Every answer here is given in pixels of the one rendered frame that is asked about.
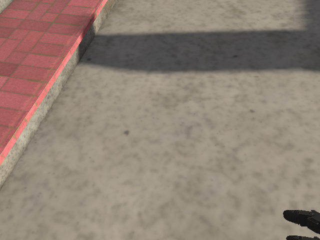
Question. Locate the right robot hand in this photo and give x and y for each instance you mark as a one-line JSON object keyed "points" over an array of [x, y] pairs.
{"points": [[309, 219]]}

